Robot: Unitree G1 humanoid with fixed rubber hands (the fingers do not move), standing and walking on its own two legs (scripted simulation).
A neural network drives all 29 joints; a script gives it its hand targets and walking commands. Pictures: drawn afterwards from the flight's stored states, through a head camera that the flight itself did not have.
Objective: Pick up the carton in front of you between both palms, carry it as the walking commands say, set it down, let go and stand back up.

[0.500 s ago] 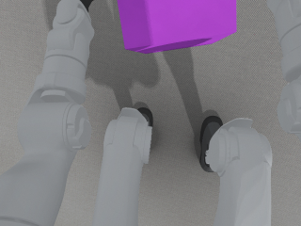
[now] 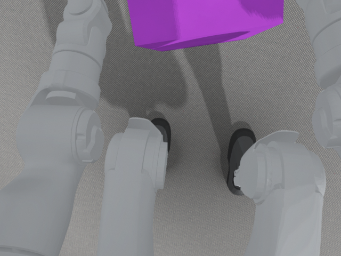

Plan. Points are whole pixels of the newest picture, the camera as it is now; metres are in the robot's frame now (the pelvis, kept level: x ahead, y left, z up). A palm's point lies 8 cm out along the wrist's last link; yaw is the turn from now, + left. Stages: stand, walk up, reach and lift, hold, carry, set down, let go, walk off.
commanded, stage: reach and lift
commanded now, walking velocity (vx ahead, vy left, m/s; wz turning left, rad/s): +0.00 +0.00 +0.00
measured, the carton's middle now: out of the picture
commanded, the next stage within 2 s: none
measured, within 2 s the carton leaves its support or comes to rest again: leaves its support in 0.50 s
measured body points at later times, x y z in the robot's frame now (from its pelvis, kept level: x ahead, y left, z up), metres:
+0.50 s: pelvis +0.00 -0.01 -0.01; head +0.38 -0.01 +0.23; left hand +0.55 +0.19 -0.18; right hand +0.60 -0.12 -0.18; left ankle +0.12 +0.13 -0.34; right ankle +0.10 -0.13 -0.34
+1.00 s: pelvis -0.01 +0.00 +0.10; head +0.27 -0.01 +0.45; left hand +0.50 +0.17 +0.03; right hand +0.54 -0.13 +0.03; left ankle +0.12 +0.13 -0.34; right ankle +0.10 -0.13 -0.34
